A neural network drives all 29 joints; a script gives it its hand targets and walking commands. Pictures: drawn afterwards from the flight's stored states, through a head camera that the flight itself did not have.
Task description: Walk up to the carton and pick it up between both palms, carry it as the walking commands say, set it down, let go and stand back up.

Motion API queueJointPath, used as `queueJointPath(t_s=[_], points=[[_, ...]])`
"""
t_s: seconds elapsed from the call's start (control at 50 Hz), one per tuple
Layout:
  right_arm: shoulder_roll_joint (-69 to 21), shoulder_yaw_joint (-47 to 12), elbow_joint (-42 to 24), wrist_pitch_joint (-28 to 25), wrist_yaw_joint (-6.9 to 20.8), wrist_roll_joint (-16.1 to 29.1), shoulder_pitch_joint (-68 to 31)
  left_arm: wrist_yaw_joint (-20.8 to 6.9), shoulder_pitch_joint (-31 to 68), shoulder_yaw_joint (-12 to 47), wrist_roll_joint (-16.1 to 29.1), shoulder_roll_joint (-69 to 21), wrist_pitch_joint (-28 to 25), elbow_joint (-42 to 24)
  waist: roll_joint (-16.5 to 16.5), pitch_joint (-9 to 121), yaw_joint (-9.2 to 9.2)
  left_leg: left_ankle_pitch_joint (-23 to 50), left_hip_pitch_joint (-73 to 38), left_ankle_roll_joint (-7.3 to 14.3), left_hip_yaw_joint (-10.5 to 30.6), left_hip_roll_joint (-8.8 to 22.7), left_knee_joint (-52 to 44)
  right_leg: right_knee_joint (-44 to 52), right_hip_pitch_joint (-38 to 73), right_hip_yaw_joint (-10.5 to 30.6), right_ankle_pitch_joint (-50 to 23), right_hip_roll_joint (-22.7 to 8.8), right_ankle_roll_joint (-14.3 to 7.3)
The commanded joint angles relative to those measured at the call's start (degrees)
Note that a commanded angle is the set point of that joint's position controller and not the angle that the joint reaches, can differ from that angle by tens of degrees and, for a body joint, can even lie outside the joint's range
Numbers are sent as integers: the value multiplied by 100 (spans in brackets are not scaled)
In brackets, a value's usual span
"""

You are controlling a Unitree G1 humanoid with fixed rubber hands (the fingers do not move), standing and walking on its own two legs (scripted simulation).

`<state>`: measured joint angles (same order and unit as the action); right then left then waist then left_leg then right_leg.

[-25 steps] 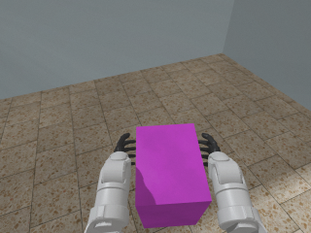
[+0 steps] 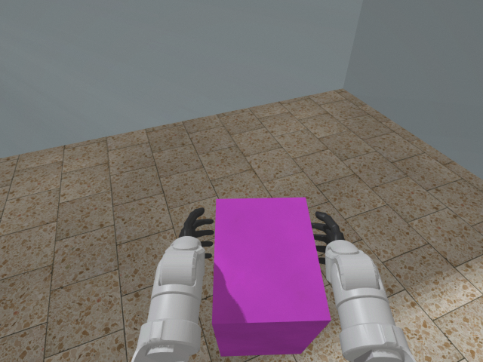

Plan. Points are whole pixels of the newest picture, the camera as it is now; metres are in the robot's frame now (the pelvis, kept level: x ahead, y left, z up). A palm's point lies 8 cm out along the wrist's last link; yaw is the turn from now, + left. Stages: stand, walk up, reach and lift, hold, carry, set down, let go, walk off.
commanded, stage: hold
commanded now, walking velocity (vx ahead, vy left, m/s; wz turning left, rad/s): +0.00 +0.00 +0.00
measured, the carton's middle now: (261, 281) +0.29 +0.00 -0.04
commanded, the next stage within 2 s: carry in 0.30 s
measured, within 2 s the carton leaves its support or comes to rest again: neither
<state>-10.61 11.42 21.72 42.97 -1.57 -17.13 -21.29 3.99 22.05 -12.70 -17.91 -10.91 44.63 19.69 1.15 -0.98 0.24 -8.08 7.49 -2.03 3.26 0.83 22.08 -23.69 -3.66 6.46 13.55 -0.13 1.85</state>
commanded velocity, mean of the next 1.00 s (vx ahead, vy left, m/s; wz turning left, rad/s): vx -0.18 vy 0.00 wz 0.00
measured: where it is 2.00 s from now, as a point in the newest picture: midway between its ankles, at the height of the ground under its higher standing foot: outside the picture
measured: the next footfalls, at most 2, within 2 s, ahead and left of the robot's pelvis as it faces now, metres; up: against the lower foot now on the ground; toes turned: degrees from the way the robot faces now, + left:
right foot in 1.02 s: -0.15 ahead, -0.04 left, +0.00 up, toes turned -7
left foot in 1.44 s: -0.31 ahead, +0.18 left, +0.00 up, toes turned +5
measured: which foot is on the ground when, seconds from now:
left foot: down 0.00-1.00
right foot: down 0.00-0.82, up 0.84-1.00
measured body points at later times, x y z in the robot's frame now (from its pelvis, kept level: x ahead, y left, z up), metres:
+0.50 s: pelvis -0.02 +0.00 -0.02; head -0.05 -0.01 +0.43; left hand +0.31 +0.13 +0.06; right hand +0.31 -0.12 +0.06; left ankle +0.05 +0.14 -0.74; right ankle +0.00 -0.15 -0.74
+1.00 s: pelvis -0.14 +0.02 -0.03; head -0.17 +0.01 +0.42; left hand +0.14 +0.16 +0.07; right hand +0.15 -0.09 +0.06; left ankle +0.05 +0.15 -0.74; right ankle -0.18 -0.05 -0.72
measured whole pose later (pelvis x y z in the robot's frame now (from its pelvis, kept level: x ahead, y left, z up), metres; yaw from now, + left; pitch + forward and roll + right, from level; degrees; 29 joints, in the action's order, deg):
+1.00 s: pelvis -0.14 +0.02 -0.03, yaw -1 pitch +1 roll -1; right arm -9.2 1.1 -9.1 73.1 -12.8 -4.1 -16.3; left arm 14.0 15.6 -5.8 -3.8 -8.9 71.4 -10.3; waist -2.0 6.7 2.6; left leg -1.7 31.9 -2.5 0.4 2.5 27.0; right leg -47.4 -20.3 -7.4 27.4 2.4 -0.8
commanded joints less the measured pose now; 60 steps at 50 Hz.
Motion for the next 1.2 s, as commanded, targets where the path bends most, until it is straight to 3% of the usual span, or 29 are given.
queueJointPath(t_s=[0.0, 0.26, 0.28, 0.3, 0.34, 0.4, 0.46, 0.58, 0.66, 0.72, 0.74, 0.76, 0.78, 0.8, 0.82, 0.84, 0.86, 0.9, 0.94, 0.96, 0.98, 1.0, 1.02, 1.04, 1.06, 1.1, 1.12, 1.18], points=[[-5990, -2731, -653, -364, 1469, 1772, -2976, -1667, 2491, 3098, 1800, -6371, -239, -225, -148, 1710, -21, 693, -1525, 92, -88, -628, -88, 546, -670, -238, -592, 620, -234], [-5991, -2727, -646, -375, 1468, 1802, -3244, -1705, 2592, 3029, 1788, -6371, -229, -91, -14, 1575, -23, 290, -1516, 114, -87, -643, -17, 550, -944, -209, -103, 560, -256], [-5807, -2833, -968, -324, 1345, 1859, -3455, -1630, 2806, 3024, 1798, -5916, -262, -246, -385, 2331, -85, 1176, -759, 126, 323, 688, 529, -617, -1068, -441, -875, -455, -104], [-5822, -2958, -1158, -299, 1295, 1913, -3535, -1585, 2766, 3150, 1851, -5983, -237, -228, -591, 2298, -55, 1304, -442, 178, 384, 711, 599, -698, -1095, -357, -836, -414, -97], [-5945, -3143, -1247, -145, 1156, 2020, -3448, -1481, 2974, 3333, 2080, -6011, -123, -469, -483, 2615, -39, 2247, -290, 289, 270, 775, 944, -783, -994, -329, -1368, -519, -84], [-6053, -3408, -1581, 149, 967, 2215, -3425, -1310, 2906, 3567, 2279, -6036, 113, -888, -168, 2727, -30, 2132, 143, 244, 120, 668, 1237, -805, -930, -146, -1979, -635, -137], [-6065, -3617, -2071, 534, 750, 2363, -3300, -1155, 2772, 3803, 2464, -6080, 451, -1379, 30, 2838, -41, 1878, 416, 201, 82, 620, 1307, -909, -989, -62, -2058, -675, -130], [-5897, -3874, -3021, 1455, 279, 2687, -2887, -728, 2389, 4068, 2816, -5807, 1349, -2501, 42, 2649, -38, 833, 800, 242, 64, 466, 1312, -855, -1714, 159, -865, -715, -231], [-5635, -3741, -3337, 2035, -18, 2708, -2526, -435, 2145, 3878, 2886, -5474, 1920, -2864, 535, 2457, -50, -415, 933, 212, -224, 121, 1847, -445, -2333, 518, -96, -1008, -471], [-5436, -3686, -3591, 2323, -172, 2766, -2096, -200, 1666, 3536, 2788, -5245, 2221, -3010, 748, 2152, -51, -1076, 558, 269, -298, 39, 2057, -197, -3274, 591, 1281, -1012, -557], [-5417, -3651, -3724, 2379, -207, 2814, -2134, -139, 1629, 3499, 2782, -5237, 2295, -3124, 483, 2067, -72, -1144, 444, 308, -178, 111, 1815, -382, -3539, 448, 1669, -851, -501], [-5417, -3604, -3786, 2431, -240, 2855, -2122, -92, 1701, 3479, 2809, -5233, 2365, -3259, -107, 1952, -107, -1466, 568, 414, 218, 352, 1244, -1001, -3675, 37, 1833, -520, -394], [-5308, -3522, -3844, 2480, -276, 2885, -2119, -47, 1715, 3482, 2836, -5197, 2440, -3377, -1385, 1866, -105, -2203, 1269, 589, 1128, 1021, -31, -2440, -3341, -722, 1781, 113, -200], [-5253, -3407, -3915, 2536, -308, 2927, -2132, 0, 1798, 3529, 2899, -5177, 2503, -3480, -2035, 2043, -59, -3125, 2244, 893, 2139, 1823, -1197, -4364, -2460, -1130, 1858, 449, -36], [-5267, -3307, -3939, 2572, -331, 2913, -2074, 26, 1877, 3613, 2978, -5236, 2528, -3575, -1811, 1991, 62, -3499, 2990, 794, 1806, 1812, -1508, -4935, -1754, -1216, 1624, 346, -36], [-5239, -3252, -3902, 2617, -356, 2894, -2025, 34, 1833, 3621, 3017, -5234, 2555, -3542, -1457, 1922, 156, -3350, 3469, 504, 1246, 1523, -1622, -4901, -1236, -1311, 1423, 368, -105], [-5247, -3231, -3981, 2632, -365, 2916, -2051, 27, 1829, 3610, 3074, -5280, 2563, -3563, -1453, 1870, 193, -3161, 3589, 301, 861, 1383, -1642, -4517, -1094, -1437, 1401, 361, -154], [-5359, -3216, -4172, 2577, -391, 2921, -2033, 20, 1812, 3647, 3202, -5439, 2537, -3694, -1635, 2044, 185, -2309, 2893, -62, 307, 1140, -1566, -3239, -895, -1550, 1514, 328, -248], [-5453, -3211, -4249, 2506, -433, 2808, -1920, 14, 1823, 3722, 3295, -5647, 2521, -3828, -1433, 2316, 186, -1491, 1721, -192, -117, 735, -708, -910, -693, -1545, 1372, 305, -368], [-5432, -3162, -4163, 2485, -480, 2693, -1781, -6, 1794, 3674, 3327, -5705, 2519, -3816, -683, 2394, 165, -1146, 1270, -57, -299, 441, 376, 231, -752, -972, 1457, -53, -451], [-5383, -3131, -4059, 2474, -507, 2609, -1692, -35, 1697, 3617, 3309, -5697, 2521, -3704, 423, 2344, 151, -1108, 1940, 80, -353, 235, 1627, 720, -533, 557, 1316, -1114, -613], [-5422, -3156, -4105, 2453, -527, 2595, -1613, -77, 1677, 3618, 3320, -5642, 2497, -3688, 1490, 2211, 28, -1867, 3280, -10, -659, -30, 2918, 565, -112, 1692, -1033, -2254, -724], [-5537, -3188, -4075, 2439, -601, 2614, -1571, -129, 1669, 3675, 3413, -5608, 2499, -3768, 1142, 2019, -92, -1650, 3697, 119, -520, 31, 3413, 170, 161, 940, -3555, -2311, -304], [-5664, -3369, -4356, 2364, -606, 2688, -1774, -171, 1788, 3662, 3378, -5641, 2393, -3851, 945, 2455, -11, -1428, 3529, 119, -439, 95, 3779, -207, 385, 492, -5188, -2184, -415], [-5664, -3374, -4431, 2361, -598, 2755, -1904, -174, 1683, 3591, 3299, -5614, 2367, -3834, 767, 2383, 13, -1169, 3297, 136, -485, 137, 4201, -249, -67, 324, -5174, -1983, -423], [-5828, -3570, -4341, 2358, -517, 2921, -1847, -187, 1587, 3513, 3179, -5516, 2316, -3907, 391, 2326, -3, -913, 2792, 186, -424, 94, 4623, -364, -336, -303, -4348, -1506, -558], [-5821, -3588, -4377, 2345, -497, 2966, -1861, -185, 1622, 3521, 3171, -5516, 2316, -3999, 257, 2393, -11, -874, 2842, 172, -423, 113, 4601, -413, -270, -412, -3871, -1499, -556], [-5658, -3582, -4308, 2426, -507, 2984, -1806, -135, 1470, 3377, 3053, -5340, 2355, -3898, 473, 2455, 28, -1154, 2860, 75, -541, 85, 4069, -336, -50, -324, -3061, -1492, -779]])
